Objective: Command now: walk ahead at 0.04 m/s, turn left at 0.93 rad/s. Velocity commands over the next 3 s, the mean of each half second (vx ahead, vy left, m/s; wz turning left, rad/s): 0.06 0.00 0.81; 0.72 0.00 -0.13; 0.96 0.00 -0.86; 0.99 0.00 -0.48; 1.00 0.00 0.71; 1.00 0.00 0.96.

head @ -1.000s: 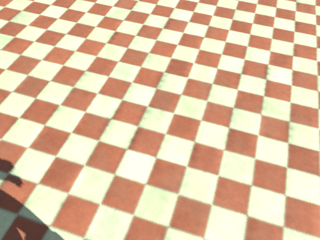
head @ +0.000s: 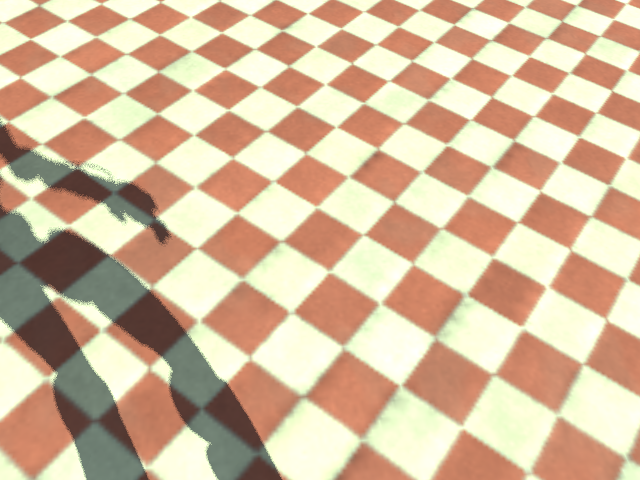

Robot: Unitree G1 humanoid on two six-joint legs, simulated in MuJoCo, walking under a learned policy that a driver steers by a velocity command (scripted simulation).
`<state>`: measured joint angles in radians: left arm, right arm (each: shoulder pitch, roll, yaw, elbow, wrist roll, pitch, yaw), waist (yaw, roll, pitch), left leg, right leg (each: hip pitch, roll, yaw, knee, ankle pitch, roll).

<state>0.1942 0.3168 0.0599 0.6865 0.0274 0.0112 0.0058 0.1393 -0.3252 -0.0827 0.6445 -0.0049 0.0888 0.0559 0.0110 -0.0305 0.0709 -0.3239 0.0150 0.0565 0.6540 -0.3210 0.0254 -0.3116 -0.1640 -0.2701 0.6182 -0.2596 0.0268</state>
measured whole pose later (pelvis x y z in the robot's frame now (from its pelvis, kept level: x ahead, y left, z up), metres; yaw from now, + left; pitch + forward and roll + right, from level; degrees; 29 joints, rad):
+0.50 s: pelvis +0.03 +0.01 +0.01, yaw +23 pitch +1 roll +0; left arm 0.19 0.31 0.04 0.70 0.01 0.04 0.01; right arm 0.25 -0.31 -0.07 0.68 -0.03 0.06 0.03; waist -0.02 0.01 0.01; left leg -0.28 -0.19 -0.27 0.51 -0.23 0.08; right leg -0.32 0.05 0.05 0.64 -0.40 -0.01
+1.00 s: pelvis +0.21 +0.12 +0.00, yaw +15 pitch +4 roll +1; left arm 0.54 0.27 0.07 0.89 -0.01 -0.06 -0.01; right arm 0.00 -0.27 -0.01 0.64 -0.05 -0.07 0.02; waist 0.12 0.00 -0.01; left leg -0.45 0.00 0.01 0.55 -0.16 0.00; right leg -0.07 0.00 0.17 0.62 -0.49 -0.06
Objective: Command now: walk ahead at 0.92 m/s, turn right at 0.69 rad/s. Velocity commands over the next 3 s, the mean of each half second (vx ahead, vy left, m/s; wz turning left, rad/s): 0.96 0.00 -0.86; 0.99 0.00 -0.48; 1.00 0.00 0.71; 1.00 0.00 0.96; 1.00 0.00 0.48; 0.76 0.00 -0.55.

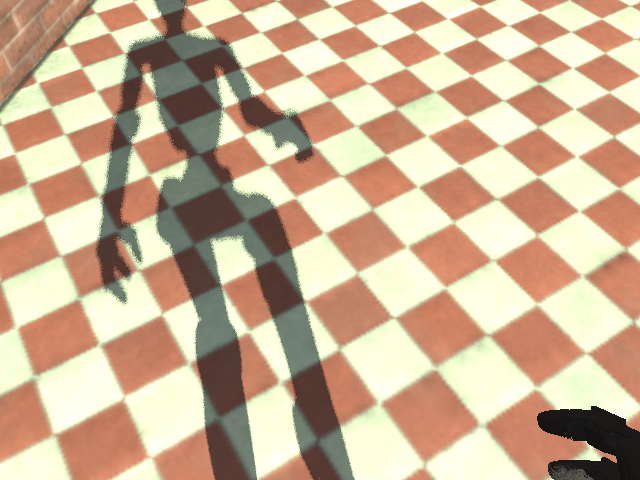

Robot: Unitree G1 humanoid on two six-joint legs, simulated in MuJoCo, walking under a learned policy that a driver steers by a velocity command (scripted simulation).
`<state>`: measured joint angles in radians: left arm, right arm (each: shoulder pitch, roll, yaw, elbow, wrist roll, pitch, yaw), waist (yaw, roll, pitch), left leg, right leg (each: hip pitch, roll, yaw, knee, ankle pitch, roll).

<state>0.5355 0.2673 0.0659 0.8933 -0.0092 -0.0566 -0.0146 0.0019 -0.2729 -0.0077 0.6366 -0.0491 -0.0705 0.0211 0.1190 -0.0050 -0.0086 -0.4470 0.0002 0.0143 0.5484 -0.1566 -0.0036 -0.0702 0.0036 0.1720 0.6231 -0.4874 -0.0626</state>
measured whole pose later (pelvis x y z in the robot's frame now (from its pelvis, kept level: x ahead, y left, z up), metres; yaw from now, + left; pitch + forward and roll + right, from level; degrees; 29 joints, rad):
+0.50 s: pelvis +0.39 -0.06 -0.03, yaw -26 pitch +0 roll +0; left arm 0.16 0.33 0.06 0.73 0.02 0.01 -0.04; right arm 0.35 -0.24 -0.02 0.82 -0.04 -0.07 -0.01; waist -0.01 -0.01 0.06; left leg -0.16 0.04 0.04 1.39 -0.36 -0.02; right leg -0.50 0.16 -0.13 0.77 -0.30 -0.22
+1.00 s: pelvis +0.83 -0.24 +0.01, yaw -38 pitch +1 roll +2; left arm 0.22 0.32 0.03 0.77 0.06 -0.08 -0.02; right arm 0.36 -0.31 -0.06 0.81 -0.03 -0.06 0.01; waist -0.03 -0.02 0.02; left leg -0.30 -0.08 0.00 0.50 -0.22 0.06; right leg -0.40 0.04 0.05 1.26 -0.31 -0.08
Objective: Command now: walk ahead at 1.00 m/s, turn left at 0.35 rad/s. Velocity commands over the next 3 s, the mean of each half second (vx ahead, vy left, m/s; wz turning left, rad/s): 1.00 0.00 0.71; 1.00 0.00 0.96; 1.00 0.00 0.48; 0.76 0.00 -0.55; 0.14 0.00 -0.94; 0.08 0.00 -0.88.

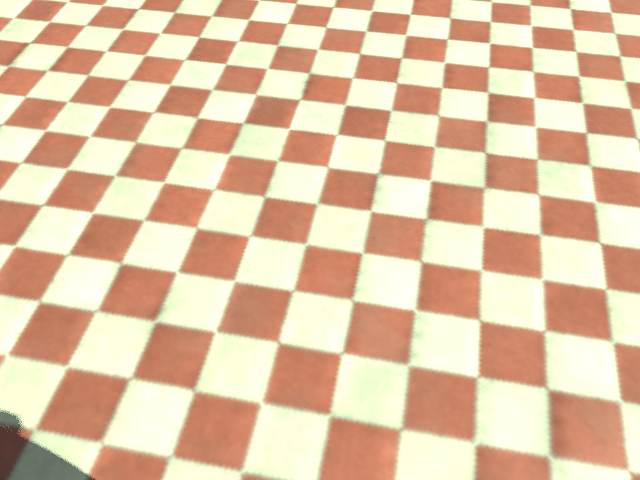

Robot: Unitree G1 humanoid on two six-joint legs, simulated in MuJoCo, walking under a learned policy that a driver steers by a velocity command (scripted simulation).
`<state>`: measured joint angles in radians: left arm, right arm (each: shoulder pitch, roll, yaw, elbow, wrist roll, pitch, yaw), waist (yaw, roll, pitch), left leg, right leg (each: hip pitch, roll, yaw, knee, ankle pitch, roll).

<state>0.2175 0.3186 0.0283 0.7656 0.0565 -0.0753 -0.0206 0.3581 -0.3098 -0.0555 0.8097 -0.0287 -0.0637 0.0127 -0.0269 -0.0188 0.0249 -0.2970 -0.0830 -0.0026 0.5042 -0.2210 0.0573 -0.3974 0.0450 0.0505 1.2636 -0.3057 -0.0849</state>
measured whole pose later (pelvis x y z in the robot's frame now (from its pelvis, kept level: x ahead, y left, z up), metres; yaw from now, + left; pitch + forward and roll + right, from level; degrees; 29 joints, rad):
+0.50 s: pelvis +0.45 +0.02 +0.00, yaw +23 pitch +2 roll -2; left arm 0.42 0.33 0.06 0.84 0.03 -0.10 0.01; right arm 0.13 -0.37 -0.08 0.69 -0.03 0.00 0.06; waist 0.05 0.06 -0.01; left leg -0.73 0.06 0.03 1.18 -0.19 0.09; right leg -0.03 -0.01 -0.18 0.34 -0.34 0.02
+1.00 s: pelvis +0.86 +0.25 +0.00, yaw +51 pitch +1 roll +1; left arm 0.01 0.27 -0.02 0.56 0.03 -0.05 -0.02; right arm 0.46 -0.33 -0.07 0.81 0.00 -0.05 0.02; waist -0.11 0.01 0.04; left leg 0.02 -0.20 -0.21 0.33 -0.34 0.16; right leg -0.70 -0.12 0.09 0.70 -0.02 0.06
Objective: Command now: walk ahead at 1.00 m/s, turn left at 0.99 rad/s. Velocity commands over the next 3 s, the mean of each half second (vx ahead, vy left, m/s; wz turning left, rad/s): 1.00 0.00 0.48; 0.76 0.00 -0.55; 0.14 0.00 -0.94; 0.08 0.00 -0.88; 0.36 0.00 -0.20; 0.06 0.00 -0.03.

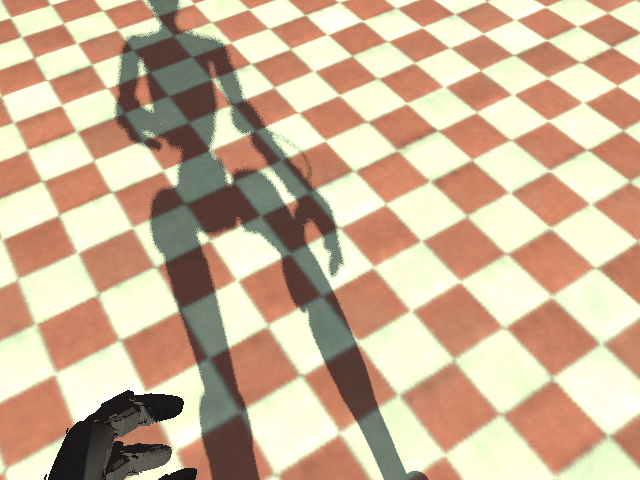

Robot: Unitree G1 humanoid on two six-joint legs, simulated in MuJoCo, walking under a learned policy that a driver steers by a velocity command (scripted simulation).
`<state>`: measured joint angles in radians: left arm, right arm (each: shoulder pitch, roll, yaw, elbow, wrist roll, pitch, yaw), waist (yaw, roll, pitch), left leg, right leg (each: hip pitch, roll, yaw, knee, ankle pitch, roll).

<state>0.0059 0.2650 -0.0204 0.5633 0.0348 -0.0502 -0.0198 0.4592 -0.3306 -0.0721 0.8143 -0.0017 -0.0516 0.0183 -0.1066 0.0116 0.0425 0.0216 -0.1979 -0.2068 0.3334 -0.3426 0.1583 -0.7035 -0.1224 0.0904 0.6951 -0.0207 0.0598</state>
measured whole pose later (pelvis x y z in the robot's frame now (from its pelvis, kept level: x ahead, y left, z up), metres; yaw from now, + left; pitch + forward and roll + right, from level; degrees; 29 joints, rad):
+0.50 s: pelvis +0.45 -0.01 -0.01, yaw +14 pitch +3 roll -1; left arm 0.59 0.28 0.03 0.95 0.01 -0.10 -0.01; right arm -0.10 -0.28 0.03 0.59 -0.05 -0.05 0.07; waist 0.12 0.01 0.02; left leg -0.65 -0.02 0.05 0.60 -0.08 0.14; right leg 0.24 -0.01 -0.10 0.13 -0.39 0.02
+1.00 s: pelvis +0.88 +0.07 -0.04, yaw -5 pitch -1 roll +0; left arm 0.17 0.30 0.05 0.76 0.02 -0.03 -0.04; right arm 0.29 -0.25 -0.02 0.83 0.00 -0.07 -0.03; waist 0.00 -0.03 0.11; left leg -0.20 -0.01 0.11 1.34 -0.49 -0.04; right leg -0.54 0.14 -0.11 0.66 -0.11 -0.20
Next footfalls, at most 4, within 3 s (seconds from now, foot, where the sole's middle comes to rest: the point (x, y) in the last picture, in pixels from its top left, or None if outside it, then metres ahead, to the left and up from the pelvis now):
0.10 right None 0.29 -0.18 -0.77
0.54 left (254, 399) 0.65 0.12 -0.77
0.94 right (278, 243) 1.07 0.04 -0.77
1.46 left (222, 215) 1.19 0.19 -0.77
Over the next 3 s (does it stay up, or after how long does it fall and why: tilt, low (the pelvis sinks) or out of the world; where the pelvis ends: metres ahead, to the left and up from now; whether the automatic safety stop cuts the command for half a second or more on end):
stays up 1.17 -0.10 0.01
